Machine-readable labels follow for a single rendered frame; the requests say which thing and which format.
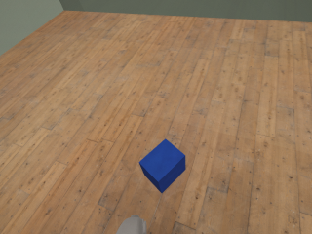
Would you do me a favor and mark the carton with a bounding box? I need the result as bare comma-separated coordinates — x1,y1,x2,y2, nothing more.
139,139,186,193

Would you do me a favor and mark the robot left thigh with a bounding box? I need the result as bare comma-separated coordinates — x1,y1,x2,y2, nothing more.
116,216,147,234

